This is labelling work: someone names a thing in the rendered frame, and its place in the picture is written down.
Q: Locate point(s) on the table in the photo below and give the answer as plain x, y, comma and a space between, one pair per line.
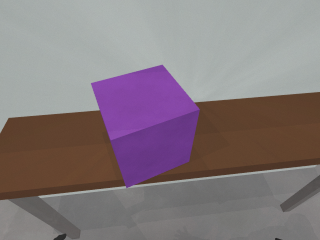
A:
71, 152

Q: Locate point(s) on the carton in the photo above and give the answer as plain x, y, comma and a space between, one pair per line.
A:
150, 121

